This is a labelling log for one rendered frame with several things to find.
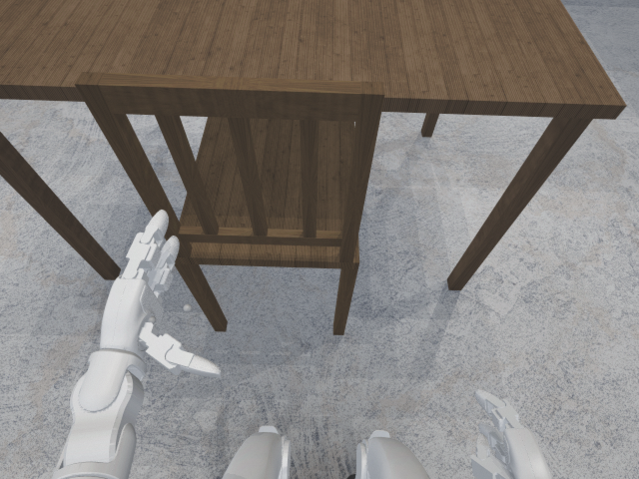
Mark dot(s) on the table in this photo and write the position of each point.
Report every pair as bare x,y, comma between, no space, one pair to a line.
523,58

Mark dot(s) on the robot right hand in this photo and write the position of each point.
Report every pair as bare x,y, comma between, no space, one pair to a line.
518,455

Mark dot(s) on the robot left hand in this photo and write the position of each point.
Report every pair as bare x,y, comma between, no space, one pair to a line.
135,296

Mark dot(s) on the chair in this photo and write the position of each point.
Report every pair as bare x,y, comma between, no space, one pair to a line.
280,177

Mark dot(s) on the right robot thigh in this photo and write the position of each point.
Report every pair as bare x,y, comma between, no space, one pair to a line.
387,458

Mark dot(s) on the left robot shin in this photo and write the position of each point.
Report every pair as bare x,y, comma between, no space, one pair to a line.
268,429

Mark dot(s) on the left robot forearm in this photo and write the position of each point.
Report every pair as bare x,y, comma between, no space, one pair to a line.
105,403

